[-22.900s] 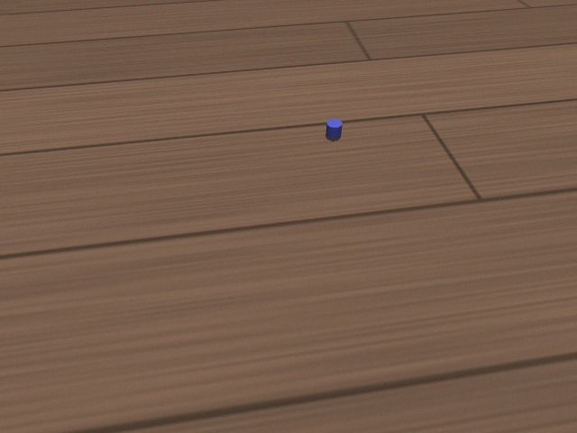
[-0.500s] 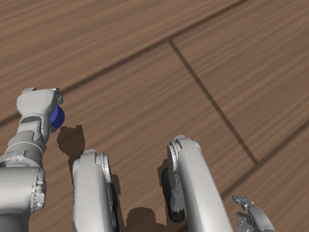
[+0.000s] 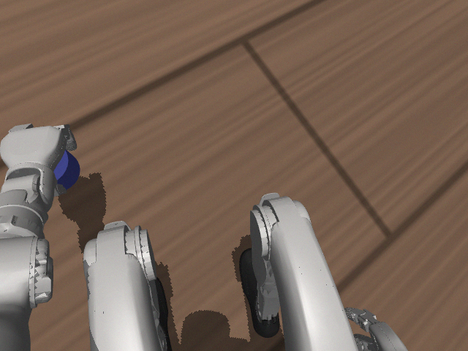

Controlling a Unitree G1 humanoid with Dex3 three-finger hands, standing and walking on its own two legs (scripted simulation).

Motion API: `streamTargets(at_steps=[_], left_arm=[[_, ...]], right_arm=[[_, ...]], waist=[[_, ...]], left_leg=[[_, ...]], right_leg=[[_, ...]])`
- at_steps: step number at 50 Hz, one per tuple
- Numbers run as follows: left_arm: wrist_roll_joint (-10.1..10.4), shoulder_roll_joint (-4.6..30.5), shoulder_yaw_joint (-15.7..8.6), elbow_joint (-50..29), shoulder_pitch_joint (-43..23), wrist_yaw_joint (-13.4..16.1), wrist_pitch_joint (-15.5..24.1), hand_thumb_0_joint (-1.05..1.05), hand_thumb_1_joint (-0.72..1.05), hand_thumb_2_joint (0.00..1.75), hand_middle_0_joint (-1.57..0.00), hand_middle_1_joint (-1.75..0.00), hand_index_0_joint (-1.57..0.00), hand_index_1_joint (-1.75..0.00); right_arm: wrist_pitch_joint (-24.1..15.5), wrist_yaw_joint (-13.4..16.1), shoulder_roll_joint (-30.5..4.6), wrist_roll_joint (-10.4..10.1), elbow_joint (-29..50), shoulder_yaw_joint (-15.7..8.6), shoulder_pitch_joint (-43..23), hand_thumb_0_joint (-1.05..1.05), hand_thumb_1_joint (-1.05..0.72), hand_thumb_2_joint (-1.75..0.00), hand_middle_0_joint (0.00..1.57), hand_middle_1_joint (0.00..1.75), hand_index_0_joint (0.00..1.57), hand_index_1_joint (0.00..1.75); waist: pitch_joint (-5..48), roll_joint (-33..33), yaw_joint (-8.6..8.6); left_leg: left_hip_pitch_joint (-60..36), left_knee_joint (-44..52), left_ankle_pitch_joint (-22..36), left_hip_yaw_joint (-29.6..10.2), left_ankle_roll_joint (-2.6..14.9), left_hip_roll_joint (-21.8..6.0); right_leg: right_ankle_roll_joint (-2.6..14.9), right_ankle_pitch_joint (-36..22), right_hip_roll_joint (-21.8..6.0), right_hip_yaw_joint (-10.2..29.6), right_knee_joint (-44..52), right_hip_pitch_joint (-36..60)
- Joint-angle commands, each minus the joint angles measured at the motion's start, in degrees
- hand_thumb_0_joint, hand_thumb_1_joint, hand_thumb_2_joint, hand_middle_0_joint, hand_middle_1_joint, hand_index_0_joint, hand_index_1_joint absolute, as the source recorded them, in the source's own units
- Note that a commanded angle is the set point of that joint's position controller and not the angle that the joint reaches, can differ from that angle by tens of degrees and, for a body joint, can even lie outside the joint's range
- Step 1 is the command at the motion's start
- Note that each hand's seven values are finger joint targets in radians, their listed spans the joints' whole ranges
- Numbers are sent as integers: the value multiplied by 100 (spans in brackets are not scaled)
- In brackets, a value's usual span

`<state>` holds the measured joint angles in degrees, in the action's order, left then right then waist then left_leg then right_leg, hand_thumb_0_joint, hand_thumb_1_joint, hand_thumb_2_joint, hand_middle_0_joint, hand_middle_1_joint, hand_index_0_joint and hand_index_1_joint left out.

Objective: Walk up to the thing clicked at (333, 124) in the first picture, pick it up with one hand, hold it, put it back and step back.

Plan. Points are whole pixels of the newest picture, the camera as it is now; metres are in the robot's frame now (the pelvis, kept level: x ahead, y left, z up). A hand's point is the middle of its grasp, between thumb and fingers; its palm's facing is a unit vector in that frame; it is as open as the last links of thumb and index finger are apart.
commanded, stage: crouch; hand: left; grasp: from above
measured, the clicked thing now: (49, 166) +0.45 +0.28 -0.20
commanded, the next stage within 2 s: lower in 0.04 s
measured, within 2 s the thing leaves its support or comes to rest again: neither
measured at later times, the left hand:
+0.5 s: hand (64, 173) +0.45 +0.26 -0.23, palm faces -0.47 -0.08 -0.88, open 10.0 cm
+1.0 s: hand (75, 169) +0.46 +0.26 -0.28, palm faces -0.46 -0.12 -0.88, open 10.0 cm
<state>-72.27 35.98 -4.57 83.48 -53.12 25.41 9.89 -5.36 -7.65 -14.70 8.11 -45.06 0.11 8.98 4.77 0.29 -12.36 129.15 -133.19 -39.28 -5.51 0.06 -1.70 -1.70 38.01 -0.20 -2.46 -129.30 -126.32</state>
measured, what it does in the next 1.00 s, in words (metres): lowers itself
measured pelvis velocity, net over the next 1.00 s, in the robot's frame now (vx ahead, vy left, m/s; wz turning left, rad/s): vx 0.01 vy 0.00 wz -0.07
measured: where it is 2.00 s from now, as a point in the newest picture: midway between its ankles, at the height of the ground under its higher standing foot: (210, 322)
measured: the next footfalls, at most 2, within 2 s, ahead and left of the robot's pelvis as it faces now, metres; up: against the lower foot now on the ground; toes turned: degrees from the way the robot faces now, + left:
none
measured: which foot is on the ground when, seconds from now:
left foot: down 0.00-1.00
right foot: down 0.00-1.00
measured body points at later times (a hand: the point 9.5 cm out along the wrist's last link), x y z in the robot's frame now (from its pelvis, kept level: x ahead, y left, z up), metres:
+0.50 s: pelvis +0.00 +0.00 -0.03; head +0.25 +0.07 +0.34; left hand +0.47 +0.27 -0.18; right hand +0.04 -0.28 -0.13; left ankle +0.08 +0.13 -0.32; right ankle +0.10 -0.13 -0.32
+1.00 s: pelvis +0.01 +0.00 -0.06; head +0.28 +0.07 +0.30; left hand +0.48 +0.26 -0.22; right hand +0.04 -0.27 -0.14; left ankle +0.08 +0.13 -0.32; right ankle +0.10 -0.13 -0.32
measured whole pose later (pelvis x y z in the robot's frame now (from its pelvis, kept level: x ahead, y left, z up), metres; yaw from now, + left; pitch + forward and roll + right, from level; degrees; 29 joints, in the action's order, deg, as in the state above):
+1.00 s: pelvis +0.01 +0.00 -0.06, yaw -4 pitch +31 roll -10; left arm -74.0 45.2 -9.9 92.8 -55.7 32.3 12.5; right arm -9.6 -13.5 -16.7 13.3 -43.7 7.2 7.2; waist -3.7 3.3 -17.5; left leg 135.6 -145.6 -42.2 -10.6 -0.7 -1.3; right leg -2.3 39.4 0.9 -6.0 -138.6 -131.4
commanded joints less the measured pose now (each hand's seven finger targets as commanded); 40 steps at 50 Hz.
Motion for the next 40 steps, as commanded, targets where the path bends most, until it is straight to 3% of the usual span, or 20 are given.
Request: streamTargets(at_steps=[1,4,7,10,13,15,19,20,22,23,25,27,28,31,34,36,37,38,40], left_arm=[[72,1425,-145,-672,-1944,298,-49,0,46,101,-82,-95,-84,-94],[33,1423,-86,-595,-1919,243,-46,0,45,100,-83,-94,-84,-93],[126,1501,-136,-732,-2026,226,-32,0,50,103,-86,-97,-87,-96],[113,1443,-90,-465,-1855,203,-48,0,44,101,-84,-94,-85,-93],[119,1447,-21,-383,-2089,205,39,0,40,97,-81,-93,-82,-92],[55,1633,-154,-305,-1964,251,68,0,44,96,-82,-94,-84,-92],[-68,1638,-159,-343,-1892,373,193,0,46,97,-83,-94,-85,-93],[-80,1685,-153,-348,-2044,409,227,0,46,98,-83,-96,-85,-94],[-119,1859,-342,-384,-1907,544,224,0,46,98,-82,-97,-84,-95],[-104,1868,-406,-453,-1939,608,229,0,48,98,-83,-98,-86,-96],[-182,1795,-261,-329,-1996,670,225,0,47,99,-84,-97,-86,-95],[-220,1954,-353,-390,-2061,756,205,0,46,97,-82,-97,-84,-95],[-118,2064,-546,-477,-1926,815,184,0,46,98,-82,-98,-84,-95],[-124,1891,-407,-346,-1848,884,123,0,43,100,-81,-93,-82,-91],[-116,1930,-356,-9,-2027,876,92,0,40,96,-77,-94,-79,-91],[-60,1954,-342,95,-2005,848,87,0,41,97,-78,-94,-80,-92],[7,2099,-513,79,-1840,891,99,0,39,98,-78,-93,-79,-91],[-19,2203,-549,18,-1962,894,110,0,41,98,-78,-95,-80,-93],[-4,1989,-455,218,-1695,881,124,0,42,98,-78,-96,-81,-93]], right_arm=[[-45,84,-1405,-4,75,-385,1161,0,-90,-90,20,30,20,30],[-40,63,-1398,-5,54,-349,1205,0,-91,-90,20,30,20,30],[-45,49,-1444,-5,71,-332,1231,0,-91,-90,20,30,20,30],[-32,38,-1438,7,62,-278,1229,0,-91,-90,20,30,20,30],[-50,24,-1460,22,64,-215,1181,0,-91,-90,20,30,20,30],[-71,17,-1497,42,99,-180,1185,0,-91,-90,20,30,20,30],[-92,-18,-1525,90,98,-127,1169,0,-91,-90,20,30,20,30],[-99,-38,-1512,102,101,-103,1130,0,-91,-90,20,30,20,30],[-112,-46,-1558,136,108,-110,1129,0,-91,-90,20,30,20,30],[-137,-70,-1579,180,100,-124,1170,0,-91,-90,20,30,20,30],[-184,-119,-1577,222,78,-92,1080,0,-91,-90,20,30,20,30],[-203,-161,-1609,256,80,-67,1093,0,-91,-90,20,30,20,30],[-199,-161,-1647,253,113,-93,1087,0,-91,-90,20,30,20,30],[-229,-220,-1630,288,48,-51,1079,0,-90,-90,20,30,20,30],[-274,-286,-1657,339,29,20,1142,0,-90,-89,20,30,20,30],[-316,-334,-1662,380,-3,52,1174,0,-90,-89,20,30,20,30],[-309,-336,-1707,377,2,76,1189,0,-90,-89,20,30,20,30],[-327,-353,-1729,392,-15,86,1212,0,-90,-89,20,30,20,30],[-350,-399,-1714,412,26,133,1148,0,-90,-90,20,30,20,30]], waist=[[3765,-1528,-17],[3793,-1401,-99],[3886,-1430,-81],[3720,-1243,-135],[3541,-1206,-222],[3517,-1361,-189],[3567,-1571,-210],[3554,-1633,-287],[3619,-1700,-219],[3518,-1794,-279],[3422,-1979,-347],[3435,-1961,-363],[3544,-1944,-287],[3545,-1970,-349],[3356,-1731,-518],[3295,-1748,-538],[3375,-1669,-423],[3361,-1644,-474],[3363,-1807,-456]], left_leg=[[-2940,1451,714,403,109,189],[-2761,1293,842,453,140,199],[-2701,1197,962,458,153,191],[-2561,1116,946,451,165,190],[-2306,988,847,419,176,188],[-2421,951,931,388,149,189],[-2574,875,981,351,110,187],[-2454,829,918,353,114,188],[-2556,812,944,351,104,195],[-2610,778,957,358,96,187],[-2618,748,880,343,87,167],[-2565,705,880,334,96,170],[-2534,717,906,328,104,169],[-2547,639,1021,313,94,155],[-2278,418,1034,306,138,149],[-2221,344,1068,294,140,133],[-2161,395,1124,267,143,140],[-2211,354,1150,243,134,141],[-2303,403,1224,221,111,137]], right_leg=[[417,-847,166,-487,1262,1624],[387,-997,191,-485,1236,1835],[368,-1142,191,-495,1162,1881],[350,-1136,210,-521,1158,1892],[352,-1058,232,-551,1059,1749],[362,-1098,219,-595,941,1656],[369,-1143,237,-663,793,1576],[372,-1108,259,-672,745,1548],[370,-1119,245,-688,705,1529],[342,-1130,217,-712,668,1469],[359,-1094,253,-744,602,1318],[359,-1108,250,-758,586,1347],[344,-1117,245,-764,613,1407],[342,-1241,270,-779,527,1390],[306,-1329,288,-778,537,1460],[295,-1375,299,-763,518,1565],[288,-1398,305,-802,524,1658],[298,-1415,294,-843,439,1603],[297,-1456,324,-875,424,1634]])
